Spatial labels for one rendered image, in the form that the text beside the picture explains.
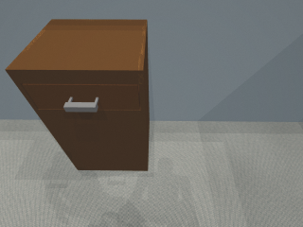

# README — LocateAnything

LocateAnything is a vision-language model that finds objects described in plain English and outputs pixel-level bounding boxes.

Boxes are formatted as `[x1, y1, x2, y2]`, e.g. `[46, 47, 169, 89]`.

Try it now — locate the handle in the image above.
[63, 96, 99, 113]

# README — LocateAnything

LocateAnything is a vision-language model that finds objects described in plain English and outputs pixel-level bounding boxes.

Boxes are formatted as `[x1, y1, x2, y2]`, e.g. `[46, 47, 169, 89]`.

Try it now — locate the cabinet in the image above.
[5, 19, 150, 171]

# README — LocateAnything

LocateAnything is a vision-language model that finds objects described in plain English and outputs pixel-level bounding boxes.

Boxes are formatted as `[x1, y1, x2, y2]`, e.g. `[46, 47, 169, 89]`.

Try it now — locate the drawer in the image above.
[22, 83, 140, 110]

